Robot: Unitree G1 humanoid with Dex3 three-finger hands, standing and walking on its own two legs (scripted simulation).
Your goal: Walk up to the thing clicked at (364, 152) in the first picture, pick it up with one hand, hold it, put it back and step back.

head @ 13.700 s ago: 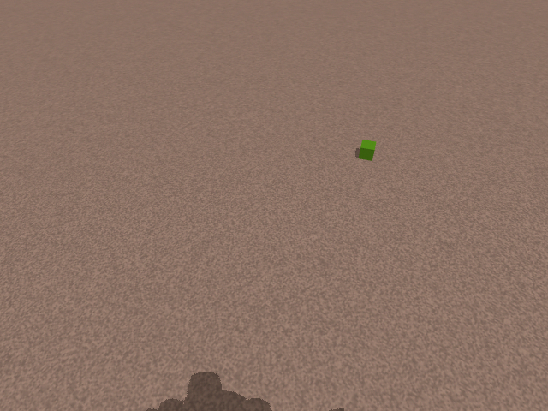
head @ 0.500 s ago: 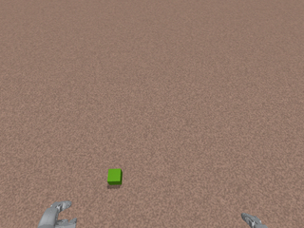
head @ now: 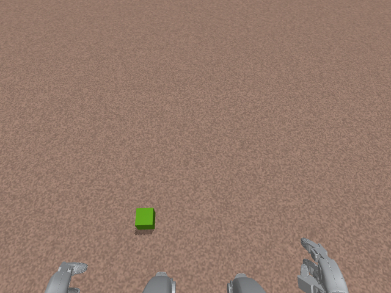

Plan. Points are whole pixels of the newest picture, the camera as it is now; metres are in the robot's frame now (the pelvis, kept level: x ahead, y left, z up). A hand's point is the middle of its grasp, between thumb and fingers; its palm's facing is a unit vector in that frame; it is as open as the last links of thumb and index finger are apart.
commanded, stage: rise first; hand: left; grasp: from above
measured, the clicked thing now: (145, 218) +0.46 +0.23 -0.66
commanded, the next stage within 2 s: none
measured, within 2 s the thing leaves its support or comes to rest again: neither
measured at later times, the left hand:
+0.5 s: hand out of the picture +0.13 +0.26 -0.17, palm faces -0.18 -0.85 -0.50, open 14.0 cm
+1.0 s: hand (106, 256) +0.26 +0.29 -0.36, palm faces -0.45 -0.39 -0.80, open 13.3 cm
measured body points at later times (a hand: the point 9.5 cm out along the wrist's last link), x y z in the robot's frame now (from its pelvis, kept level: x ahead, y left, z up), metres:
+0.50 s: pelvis -0.01 +0.00 -0.05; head +0.10 +0.01 +0.39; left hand +0.13 +0.30 -0.14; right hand +0.17 -0.25 -0.13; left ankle +0.01 +0.13 -0.67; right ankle +0.00 -0.15 -0.67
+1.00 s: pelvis -0.07 -0.01 -0.23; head +0.14 +0.00 +0.17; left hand +0.28 +0.31 -0.32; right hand +0.10 -0.28 -0.36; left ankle +0.01 +0.13 -0.67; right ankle +0.00 -0.15 -0.67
